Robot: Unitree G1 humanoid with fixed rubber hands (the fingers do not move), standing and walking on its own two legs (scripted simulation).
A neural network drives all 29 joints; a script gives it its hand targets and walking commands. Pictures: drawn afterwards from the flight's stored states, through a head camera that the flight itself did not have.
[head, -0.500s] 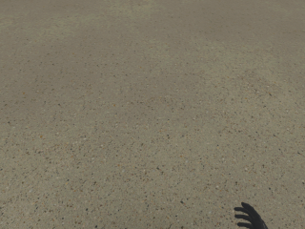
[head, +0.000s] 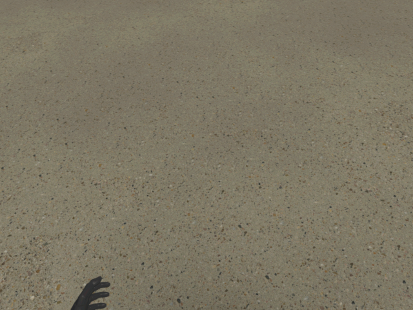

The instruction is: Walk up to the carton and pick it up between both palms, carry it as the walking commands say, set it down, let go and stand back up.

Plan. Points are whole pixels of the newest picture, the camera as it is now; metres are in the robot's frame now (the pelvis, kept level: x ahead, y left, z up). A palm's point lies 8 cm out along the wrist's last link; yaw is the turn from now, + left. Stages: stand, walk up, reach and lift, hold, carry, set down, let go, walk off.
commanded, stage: walk up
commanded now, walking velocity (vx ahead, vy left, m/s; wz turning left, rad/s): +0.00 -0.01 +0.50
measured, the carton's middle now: out of the picture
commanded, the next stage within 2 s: none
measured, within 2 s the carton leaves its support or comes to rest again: neither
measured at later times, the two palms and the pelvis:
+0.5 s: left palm out of the picture -0.08 +0.30 -0.14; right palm (305, 293) +0.17 -0.18 -0.10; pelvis -0.04 +0.02 -0.01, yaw +17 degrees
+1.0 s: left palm out of the picture -0.06 +0.26 -0.09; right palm (324, 309) +0.14 -0.22 -0.13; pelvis -0.06 -0.03 +0.00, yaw +31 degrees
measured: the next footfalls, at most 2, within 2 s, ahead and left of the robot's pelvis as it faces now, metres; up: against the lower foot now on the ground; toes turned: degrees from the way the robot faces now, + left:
left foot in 0.42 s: -0.04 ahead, +0.12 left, +0.00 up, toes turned +20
right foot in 0.92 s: +0.04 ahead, -0.08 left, +0.00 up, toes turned +24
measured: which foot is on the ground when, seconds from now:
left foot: up 0.00-0.40, down 0.42-0.92, up 0.94-1.00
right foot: down 0.00-0.42, up 0.44-0.90, down 0.92-1.00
